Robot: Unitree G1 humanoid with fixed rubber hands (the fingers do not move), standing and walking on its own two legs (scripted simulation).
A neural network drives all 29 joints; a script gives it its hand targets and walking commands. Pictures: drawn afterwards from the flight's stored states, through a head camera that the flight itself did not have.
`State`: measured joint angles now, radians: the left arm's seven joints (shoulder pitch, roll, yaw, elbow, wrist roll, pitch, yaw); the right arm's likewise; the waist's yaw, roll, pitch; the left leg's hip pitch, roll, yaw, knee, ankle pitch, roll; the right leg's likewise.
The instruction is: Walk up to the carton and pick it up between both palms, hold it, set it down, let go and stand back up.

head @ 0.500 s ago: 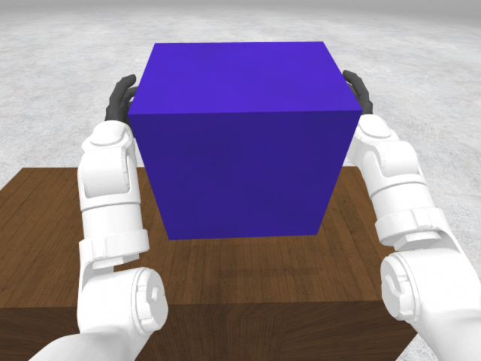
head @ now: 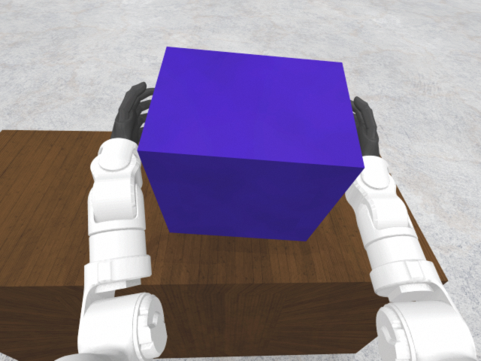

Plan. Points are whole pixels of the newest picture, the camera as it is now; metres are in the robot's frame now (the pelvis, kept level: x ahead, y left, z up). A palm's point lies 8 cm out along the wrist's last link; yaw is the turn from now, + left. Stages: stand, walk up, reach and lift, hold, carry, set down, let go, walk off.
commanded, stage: set down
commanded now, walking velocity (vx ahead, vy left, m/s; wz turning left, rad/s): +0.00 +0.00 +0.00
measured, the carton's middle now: (245, 157) +0.41 -0.01 +0.13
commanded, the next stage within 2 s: none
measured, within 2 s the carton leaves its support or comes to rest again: neither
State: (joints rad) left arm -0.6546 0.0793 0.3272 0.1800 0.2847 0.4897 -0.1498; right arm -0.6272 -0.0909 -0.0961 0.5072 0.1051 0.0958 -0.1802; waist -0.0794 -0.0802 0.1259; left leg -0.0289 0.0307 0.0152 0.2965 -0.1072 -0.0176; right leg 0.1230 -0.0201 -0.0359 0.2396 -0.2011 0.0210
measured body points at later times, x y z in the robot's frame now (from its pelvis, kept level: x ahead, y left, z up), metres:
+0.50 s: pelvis -0.01 +0.01 +0.00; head -0.02 +0.06 +0.45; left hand +0.42 +0.20 +0.19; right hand +0.38 -0.16 +0.17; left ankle +0.05 +0.13 -0.75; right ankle -0.03 -0.13 -0.75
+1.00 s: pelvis +0.00 +0.01 +0.00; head +0.00 +0.05 +0.45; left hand +0.44 +0.19 +0.16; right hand +0.39 -0.17 +0.14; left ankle +0.05 +0.13 -0.75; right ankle -0.03 -0.13 -0.75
